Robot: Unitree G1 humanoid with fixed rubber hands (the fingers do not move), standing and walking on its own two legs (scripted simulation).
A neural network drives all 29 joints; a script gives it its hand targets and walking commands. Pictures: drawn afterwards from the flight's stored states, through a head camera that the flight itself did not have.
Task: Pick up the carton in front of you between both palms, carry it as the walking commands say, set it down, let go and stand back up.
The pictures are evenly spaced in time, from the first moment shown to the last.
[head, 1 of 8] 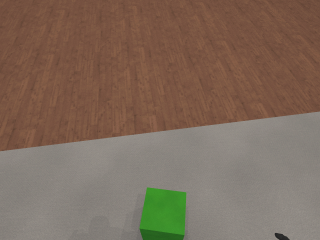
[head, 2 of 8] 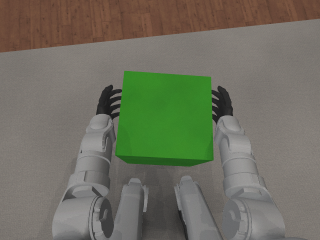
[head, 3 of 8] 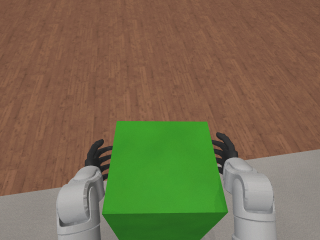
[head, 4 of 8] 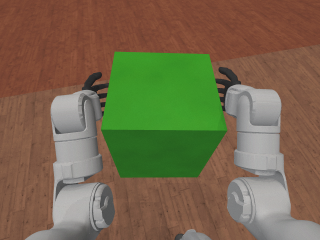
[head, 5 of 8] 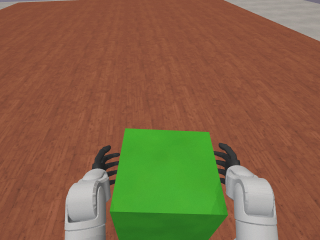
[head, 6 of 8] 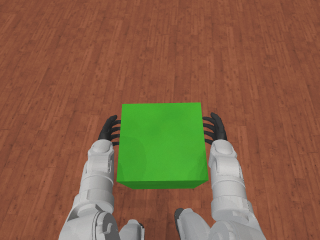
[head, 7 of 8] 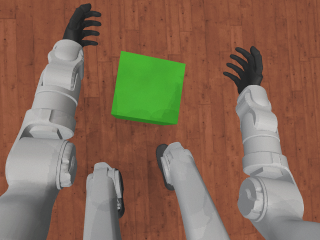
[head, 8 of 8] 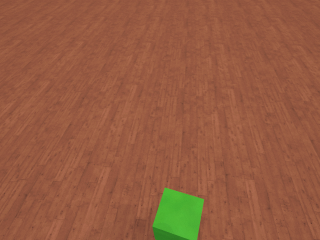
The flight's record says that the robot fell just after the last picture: no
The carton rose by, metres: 1.15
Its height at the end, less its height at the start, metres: +0.41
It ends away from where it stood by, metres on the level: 5.30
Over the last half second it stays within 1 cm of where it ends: yes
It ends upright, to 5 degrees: yes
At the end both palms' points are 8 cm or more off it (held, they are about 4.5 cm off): yes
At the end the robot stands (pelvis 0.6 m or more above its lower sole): yes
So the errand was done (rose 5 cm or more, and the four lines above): yes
